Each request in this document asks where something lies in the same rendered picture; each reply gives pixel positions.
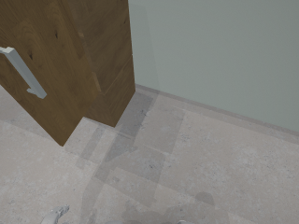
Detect robot left hand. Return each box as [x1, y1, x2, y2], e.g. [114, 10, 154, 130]
[40, 204, 70, 224]

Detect handle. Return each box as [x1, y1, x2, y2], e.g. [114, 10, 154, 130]
[0, 47, 47, 99]

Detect cupboard door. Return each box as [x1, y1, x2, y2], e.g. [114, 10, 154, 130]
[0, 0, 99, 147]

